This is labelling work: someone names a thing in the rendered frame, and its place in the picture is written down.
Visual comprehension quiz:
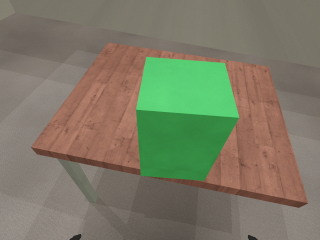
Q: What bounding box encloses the carton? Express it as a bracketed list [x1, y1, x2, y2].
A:
[136, 57, 239, 181]

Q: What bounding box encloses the table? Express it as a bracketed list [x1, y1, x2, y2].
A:
[31, 42, 308, 208]

